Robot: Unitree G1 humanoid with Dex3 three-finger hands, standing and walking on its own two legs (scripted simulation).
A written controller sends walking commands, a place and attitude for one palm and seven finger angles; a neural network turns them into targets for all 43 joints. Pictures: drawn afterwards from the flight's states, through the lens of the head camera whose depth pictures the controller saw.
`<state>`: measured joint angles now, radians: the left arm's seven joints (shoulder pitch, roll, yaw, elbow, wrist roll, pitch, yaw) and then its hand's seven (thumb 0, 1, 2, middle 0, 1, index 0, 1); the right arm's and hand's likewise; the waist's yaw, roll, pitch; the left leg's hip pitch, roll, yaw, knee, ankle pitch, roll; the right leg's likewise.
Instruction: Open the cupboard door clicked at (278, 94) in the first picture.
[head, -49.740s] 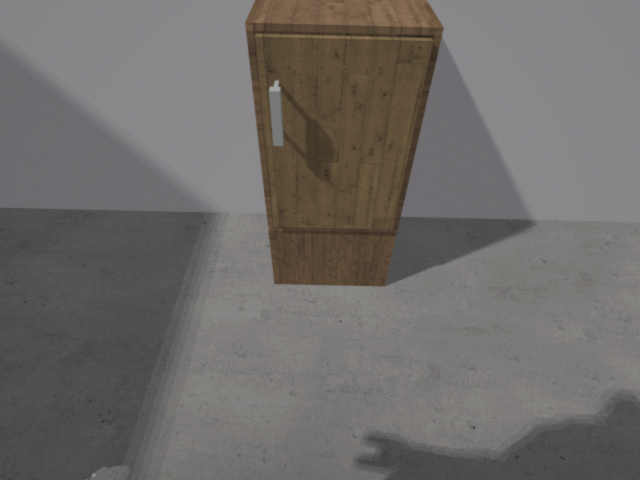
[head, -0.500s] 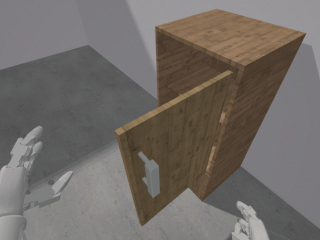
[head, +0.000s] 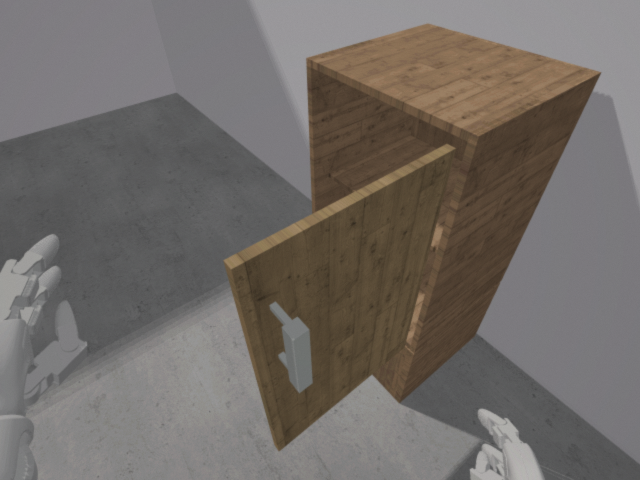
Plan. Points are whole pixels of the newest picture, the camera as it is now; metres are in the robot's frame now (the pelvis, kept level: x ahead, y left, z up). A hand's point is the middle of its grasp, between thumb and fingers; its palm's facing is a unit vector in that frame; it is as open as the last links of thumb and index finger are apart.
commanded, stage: draw the hand back to the body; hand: left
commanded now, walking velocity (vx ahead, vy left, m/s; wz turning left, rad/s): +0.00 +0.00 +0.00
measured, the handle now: (289, 346) +0.30 +0.09 -0.01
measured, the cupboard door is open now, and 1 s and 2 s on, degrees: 91 91 91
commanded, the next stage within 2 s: step back with the hand held close in 0.04 s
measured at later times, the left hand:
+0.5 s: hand (83, 358) +0.17 +0.25 +0.15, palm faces +0.33 -0.80 -0.51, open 7.4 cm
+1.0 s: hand out of the picture +0.08 +0.29 +0.17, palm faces +0.47 -0.74 -0.48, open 7.4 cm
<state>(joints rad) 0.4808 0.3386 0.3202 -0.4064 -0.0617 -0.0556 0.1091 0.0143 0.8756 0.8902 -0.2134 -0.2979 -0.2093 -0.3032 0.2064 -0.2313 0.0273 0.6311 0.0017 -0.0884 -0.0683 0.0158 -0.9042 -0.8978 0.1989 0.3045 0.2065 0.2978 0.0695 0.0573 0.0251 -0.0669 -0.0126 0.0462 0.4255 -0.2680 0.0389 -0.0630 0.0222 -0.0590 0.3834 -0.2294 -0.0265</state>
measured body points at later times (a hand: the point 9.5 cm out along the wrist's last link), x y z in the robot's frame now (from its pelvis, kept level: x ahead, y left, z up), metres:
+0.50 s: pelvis -0.04 +0.00 +0.00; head -0.02 -0.01 +0.45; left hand +0.15 +0.29 +0.18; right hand +0.13 -0.25 -0.08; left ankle -0.02 +0.09 -0.74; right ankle -0.01 -0.10 -0.74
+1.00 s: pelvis -0.11 +0.02 -0.01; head -0.10 +0.04 +0.43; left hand +0.05 +0.33 +0.19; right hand +0.05 -0.21 -0.09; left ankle -0.02 +0.09 -0.74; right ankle -0.12 -0.10 -0.72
